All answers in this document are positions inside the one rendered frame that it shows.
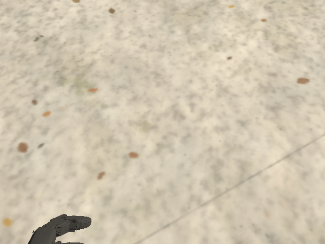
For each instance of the left robot hand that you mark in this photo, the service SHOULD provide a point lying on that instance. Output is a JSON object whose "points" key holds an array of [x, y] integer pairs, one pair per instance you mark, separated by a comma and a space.
{"points": [[59, 226]]}

